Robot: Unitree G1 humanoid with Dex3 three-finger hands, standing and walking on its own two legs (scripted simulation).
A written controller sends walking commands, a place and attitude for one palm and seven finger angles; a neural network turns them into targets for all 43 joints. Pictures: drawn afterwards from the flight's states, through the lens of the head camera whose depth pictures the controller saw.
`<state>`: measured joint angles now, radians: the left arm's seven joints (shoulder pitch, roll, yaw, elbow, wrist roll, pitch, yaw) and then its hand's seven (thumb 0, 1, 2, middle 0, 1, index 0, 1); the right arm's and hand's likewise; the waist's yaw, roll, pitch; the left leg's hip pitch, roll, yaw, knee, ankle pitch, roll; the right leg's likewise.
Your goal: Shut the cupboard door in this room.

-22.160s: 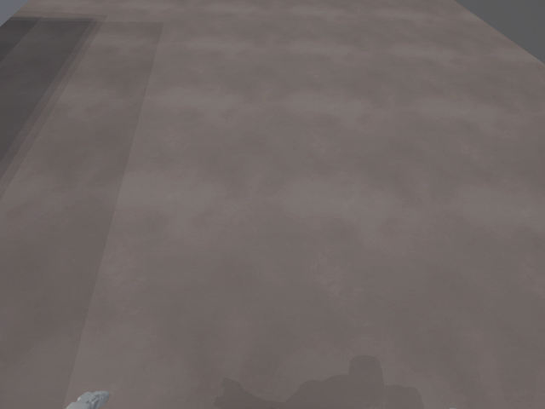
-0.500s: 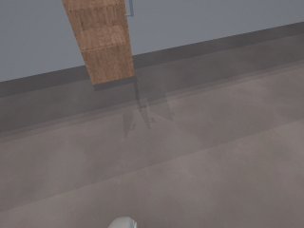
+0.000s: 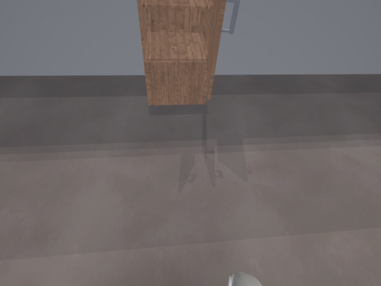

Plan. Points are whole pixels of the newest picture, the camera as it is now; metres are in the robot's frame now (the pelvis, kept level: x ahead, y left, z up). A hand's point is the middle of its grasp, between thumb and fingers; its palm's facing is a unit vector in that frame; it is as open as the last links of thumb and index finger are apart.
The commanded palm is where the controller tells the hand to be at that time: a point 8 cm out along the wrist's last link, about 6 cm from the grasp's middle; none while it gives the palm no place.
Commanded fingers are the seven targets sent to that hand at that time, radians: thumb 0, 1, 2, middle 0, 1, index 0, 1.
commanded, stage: turn or walk to find it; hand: left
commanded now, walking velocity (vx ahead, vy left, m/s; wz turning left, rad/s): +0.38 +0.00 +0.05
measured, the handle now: (229, 16) +1.13 -0.06 +0.07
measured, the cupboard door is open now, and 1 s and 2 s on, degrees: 82 82 82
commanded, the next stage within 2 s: stand and wait in 0.70 s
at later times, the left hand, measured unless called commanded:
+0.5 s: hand (159, 208) +0.34 +0.12 -0.17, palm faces +0.01 -0.98 -0.19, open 7.3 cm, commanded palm none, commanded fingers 0.00 0.90 0.90 -0.20 -0.30 -0.20 -0.30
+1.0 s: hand (147, 202) +0.36 +0.16 -0.19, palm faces +0.14 -0.98 -0.13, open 7.4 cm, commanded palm none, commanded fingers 0.00 0.90 0.90 -0.20 -0.30 -0.20 -0.30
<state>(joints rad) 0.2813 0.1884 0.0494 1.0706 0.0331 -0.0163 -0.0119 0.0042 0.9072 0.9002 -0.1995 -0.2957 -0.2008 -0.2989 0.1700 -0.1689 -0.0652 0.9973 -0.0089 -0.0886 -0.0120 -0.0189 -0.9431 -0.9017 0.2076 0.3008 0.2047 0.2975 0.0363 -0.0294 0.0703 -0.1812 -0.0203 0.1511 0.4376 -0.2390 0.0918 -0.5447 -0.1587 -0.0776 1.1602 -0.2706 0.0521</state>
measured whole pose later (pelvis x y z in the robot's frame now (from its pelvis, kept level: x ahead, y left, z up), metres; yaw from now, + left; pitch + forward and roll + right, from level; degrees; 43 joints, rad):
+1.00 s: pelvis +0.42 +0.01 -0.01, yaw +2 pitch -2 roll -1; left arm 0.33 0.14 0.02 1.16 0.01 -0.02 0.01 0.00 0.91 0.90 -0.20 -0.30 -0.20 -0.30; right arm 0.06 -0.14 -0.02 1.02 -0.02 -0.06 -0.01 0.00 -0.91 -0.90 0.20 0.30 0.20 0.30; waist 0.06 -0.02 0.10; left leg -0.28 0.06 0.17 0.53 -0.22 0.05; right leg -0.34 -0.08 -0.09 1.02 -0.51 0.03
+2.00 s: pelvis +0.50 -0.03 +0.00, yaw +3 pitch -2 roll +0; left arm 0.33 0.08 -0.01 1.16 0.01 -0.02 0.04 0.00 0.91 0.90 -0.20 -0.30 -0.20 -0.30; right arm 0.28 -0.12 -0.02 1.17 -0.01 -0.02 -0.04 0.01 -0.92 -0.90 0.20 0.30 0.20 0.30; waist 0.01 0.00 0.04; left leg -0.10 0.07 0.15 0.38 -0.25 -0.02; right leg -0.14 -0.03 -0.13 0.41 -0.24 -0.02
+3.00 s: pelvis +0.48 -0.01 -0.02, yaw +11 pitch +0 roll +0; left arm 0.22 0.19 0.06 1.01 0.02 0.03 0.03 0.00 0.90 0.90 -0.20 -0.30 -0.20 -0.30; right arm 0.22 -0.17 -0.07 1.03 -0.02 0.03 -0.01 0.01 -0.91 -0.90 0.20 0.30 0.20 0.30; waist 0.00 -0.03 0.10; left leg -0.32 0.01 0.07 0.67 -0.35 0.03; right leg -0.28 -0.14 -0.23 0.66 -0.36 0.02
